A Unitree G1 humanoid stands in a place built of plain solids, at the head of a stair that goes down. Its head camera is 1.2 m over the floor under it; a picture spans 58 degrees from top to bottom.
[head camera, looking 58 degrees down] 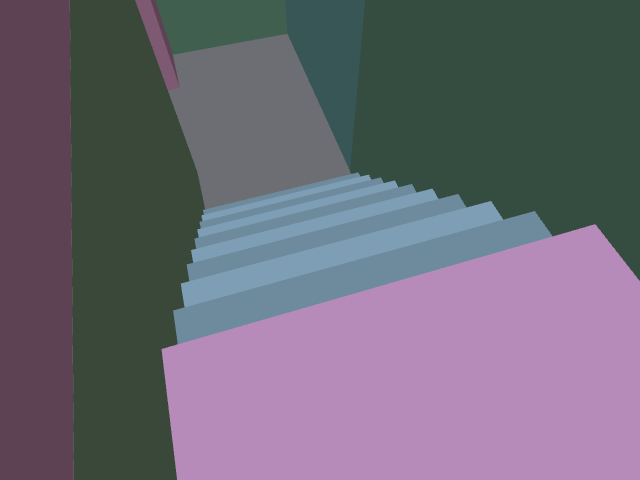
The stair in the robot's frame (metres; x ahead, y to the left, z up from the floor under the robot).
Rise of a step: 0.20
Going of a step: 0.21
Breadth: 1.43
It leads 17 degrees to the left of straight ahead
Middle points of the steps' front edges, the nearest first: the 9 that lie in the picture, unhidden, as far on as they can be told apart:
0.60 -0.24 0.00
0.80 -0.17 -0.20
1.01 -0.11 -0.41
1.21 -0.05 -0.61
1.41 0.02 -0.82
1.61 0.08 -1.02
1.82 0.14 -1.23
2.02 0.20 -1.43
2.22 0.27 -1.64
